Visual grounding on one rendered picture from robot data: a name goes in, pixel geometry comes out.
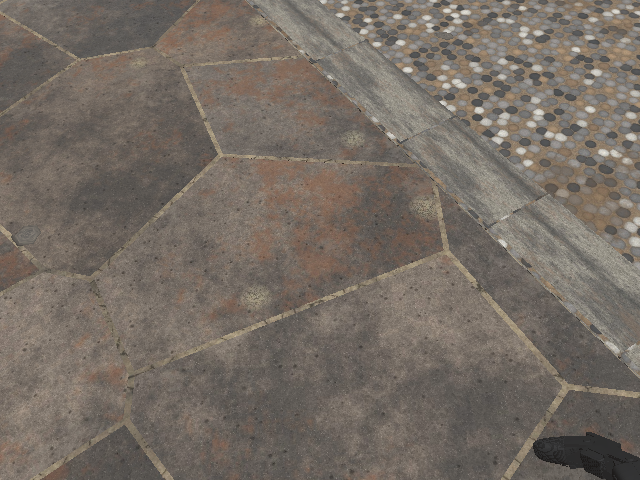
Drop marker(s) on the right robot hand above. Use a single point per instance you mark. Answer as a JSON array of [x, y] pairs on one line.
[[598, 455]]

